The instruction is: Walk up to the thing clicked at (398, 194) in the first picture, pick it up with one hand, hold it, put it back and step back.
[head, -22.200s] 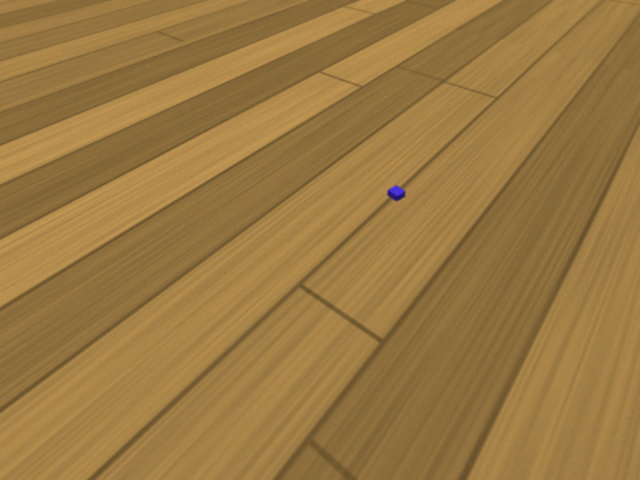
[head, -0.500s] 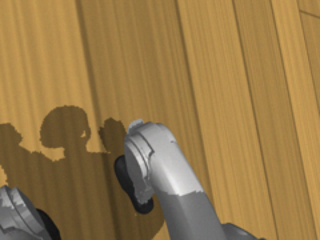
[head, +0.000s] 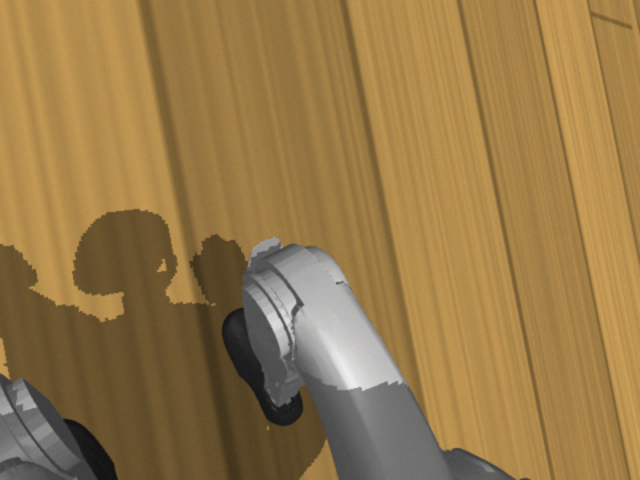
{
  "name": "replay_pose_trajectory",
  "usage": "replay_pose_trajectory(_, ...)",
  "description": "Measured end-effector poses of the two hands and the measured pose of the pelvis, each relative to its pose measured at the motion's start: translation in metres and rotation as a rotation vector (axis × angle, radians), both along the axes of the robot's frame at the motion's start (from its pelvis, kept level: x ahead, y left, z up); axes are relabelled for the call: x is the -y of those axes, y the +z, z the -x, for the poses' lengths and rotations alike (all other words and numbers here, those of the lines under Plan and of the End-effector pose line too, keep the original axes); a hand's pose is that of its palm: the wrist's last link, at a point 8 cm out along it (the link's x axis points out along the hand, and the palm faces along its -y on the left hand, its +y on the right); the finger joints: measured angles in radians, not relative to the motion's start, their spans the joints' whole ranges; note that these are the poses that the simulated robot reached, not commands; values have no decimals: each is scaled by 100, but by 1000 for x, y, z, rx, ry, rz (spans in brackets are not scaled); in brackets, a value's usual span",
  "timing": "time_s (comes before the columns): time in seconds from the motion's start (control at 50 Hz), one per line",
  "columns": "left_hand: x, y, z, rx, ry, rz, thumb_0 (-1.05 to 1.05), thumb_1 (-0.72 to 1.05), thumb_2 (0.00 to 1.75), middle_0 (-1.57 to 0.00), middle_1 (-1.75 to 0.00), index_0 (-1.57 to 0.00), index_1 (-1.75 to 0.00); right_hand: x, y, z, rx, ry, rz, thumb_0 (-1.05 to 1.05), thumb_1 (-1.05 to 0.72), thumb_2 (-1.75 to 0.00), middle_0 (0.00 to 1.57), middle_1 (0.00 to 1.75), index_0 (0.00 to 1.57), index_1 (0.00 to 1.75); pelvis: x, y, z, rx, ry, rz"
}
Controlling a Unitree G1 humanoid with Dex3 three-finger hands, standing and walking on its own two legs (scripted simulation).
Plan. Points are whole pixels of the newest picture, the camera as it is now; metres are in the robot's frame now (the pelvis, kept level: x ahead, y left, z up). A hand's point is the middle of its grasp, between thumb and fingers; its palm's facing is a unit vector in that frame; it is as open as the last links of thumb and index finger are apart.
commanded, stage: settle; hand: left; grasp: from above
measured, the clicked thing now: out of the picture +0.44 +0.34 -0.30
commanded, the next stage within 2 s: lift in 1.04 s
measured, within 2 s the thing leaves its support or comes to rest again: leaves its support in 0.50 s
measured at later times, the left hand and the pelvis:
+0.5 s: hand out of the picture +0.44 +0.33 -0.25, palm faces -0.02 -0.46 -0.89, open 8.9 cm; pelvis +0.00 +0.00 +0.01, yaw +0 degrees
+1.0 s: hand out of the picture +0.43 +0.34 -0.16, palm faces -0.09 -0.43 -0.90, open 8.7 cm; pelvis +0.00 -0.01 +0.02, yaw +3 degrees
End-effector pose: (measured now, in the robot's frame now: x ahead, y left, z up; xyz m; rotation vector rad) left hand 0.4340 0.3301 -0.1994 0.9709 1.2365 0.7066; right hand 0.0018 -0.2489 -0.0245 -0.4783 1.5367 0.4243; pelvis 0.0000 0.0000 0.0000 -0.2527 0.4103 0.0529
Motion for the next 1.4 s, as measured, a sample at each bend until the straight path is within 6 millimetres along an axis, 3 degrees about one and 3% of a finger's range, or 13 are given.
replay_pose_trajectory(0.5,-3,8,0,26,43,23,1,18,28,-84,-30,-86,-32,1,0,-7,0,-11,-6,0,-91,-90,19,30,20,29,1,5,0,-17,1,-4)
replay_pose_trajectory(0.72,-20,53,2,24,4,-13,2,20,21,-87,-25,-89,-27,4,-4,-15,45,-82,-9,0,-91,-90,19,30,20,29,2,15,0,-72,4,-19)
replay_pose_trajectory(0.88,-18,82,4,5,-47,1,2,21,18,-88,-22,-90,-24,10,-9,-18,89,-130,-6,0,-90,-89,20,30,20,29,4,19,0,-95,14,-39)
replay_pose_trajectory(1.22,-12,113,2,9,-13,-1,2,20,18,-88,-24,-90,-25,20,-18,0,37,-195,-5,0,-91,-90,20,30,20,29,10,27,-2,-133,25,-84)
replay_pose_trajectory(1.4,-20,136,8,11,-16,-4,2,21,14,-88,-26,-90,-27,25,-22,-9,57,-236,6,0,-92,-90,20,30,20,29,9,32,-4,-164,34,-99)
